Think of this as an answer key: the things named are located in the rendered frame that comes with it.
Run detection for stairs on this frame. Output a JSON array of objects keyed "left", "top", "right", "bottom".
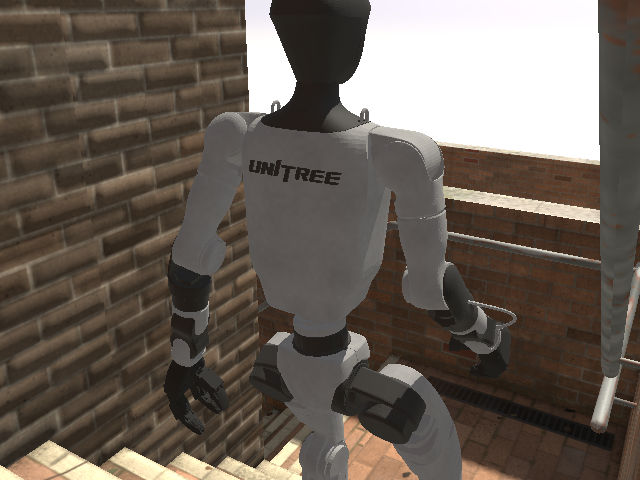
[
  {"left": 0, "top": 440, "right": 302, "bottom": 480},
  {"left": 263, "top": 408, "right": 314, "bottom": 470}
]

